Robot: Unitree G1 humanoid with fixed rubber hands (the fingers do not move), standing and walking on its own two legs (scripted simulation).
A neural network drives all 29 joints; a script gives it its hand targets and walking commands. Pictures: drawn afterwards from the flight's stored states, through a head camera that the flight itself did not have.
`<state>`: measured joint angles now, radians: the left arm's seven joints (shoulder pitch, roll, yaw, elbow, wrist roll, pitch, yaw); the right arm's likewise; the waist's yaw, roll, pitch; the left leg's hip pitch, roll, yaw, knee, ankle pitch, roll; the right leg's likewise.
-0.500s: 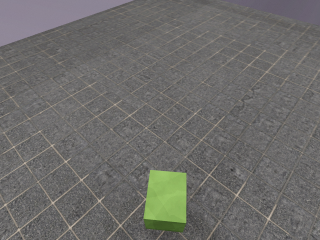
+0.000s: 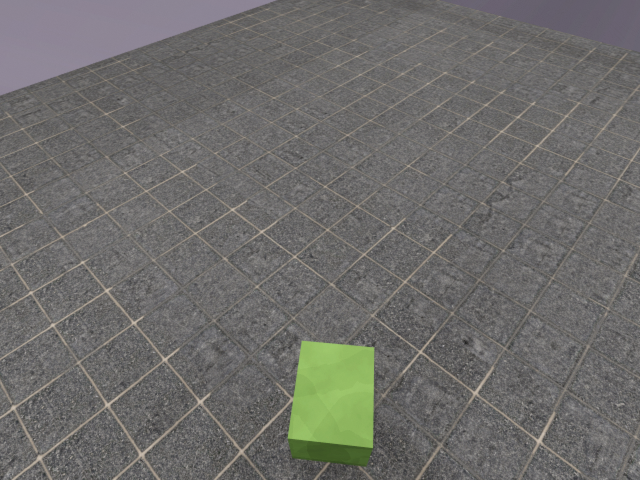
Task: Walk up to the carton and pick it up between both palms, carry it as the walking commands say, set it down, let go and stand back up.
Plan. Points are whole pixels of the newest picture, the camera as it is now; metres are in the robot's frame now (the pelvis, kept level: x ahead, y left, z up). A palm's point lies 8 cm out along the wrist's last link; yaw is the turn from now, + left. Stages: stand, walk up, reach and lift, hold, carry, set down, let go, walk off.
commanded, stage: walk up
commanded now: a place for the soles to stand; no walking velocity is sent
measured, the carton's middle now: (333, 402) +0.46 +0.00 -0.65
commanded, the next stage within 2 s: reach and lift in 1.92 s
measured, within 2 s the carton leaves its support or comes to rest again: neither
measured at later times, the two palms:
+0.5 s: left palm out of the picture +0.08 +0.34 -0.08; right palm out of the picture +0.07 -0.32 -0.10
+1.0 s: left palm out of the picture +0.03 +0.37 -0.07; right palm out of the picture +0.06 -0.29 -0.09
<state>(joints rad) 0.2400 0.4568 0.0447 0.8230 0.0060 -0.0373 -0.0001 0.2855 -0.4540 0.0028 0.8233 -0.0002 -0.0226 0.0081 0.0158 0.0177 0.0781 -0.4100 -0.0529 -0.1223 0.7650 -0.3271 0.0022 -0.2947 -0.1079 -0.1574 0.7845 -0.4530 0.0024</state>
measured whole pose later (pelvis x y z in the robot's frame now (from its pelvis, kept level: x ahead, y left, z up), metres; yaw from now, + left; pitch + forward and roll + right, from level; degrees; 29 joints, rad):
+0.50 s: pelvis +0.00 +0.00 +0.00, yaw +0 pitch -2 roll +0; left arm 0.24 0.46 0.04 0.82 0.01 -0.03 0.00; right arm 0.29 -0.45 0.00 0.81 0.00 -0.02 0.01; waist 0.02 0.02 0.08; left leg -0.41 -0.05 -0.12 0.76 -0.32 0.00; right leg -0.29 -0.11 -0.16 0.78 -0.45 0.00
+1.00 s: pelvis -0.04 +0.02 +0.00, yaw +3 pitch -2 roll +0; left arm 0.23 0.46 0.06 0.82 0.01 0.00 0.04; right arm 0.28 -0.45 0.00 0.73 0.00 0.02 0.02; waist 0.01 0.02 0.08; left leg -0.45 -0.11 -0.12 0.72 -0.23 0.02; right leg -0.36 -0.10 -0.04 0.95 -0.61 -0.01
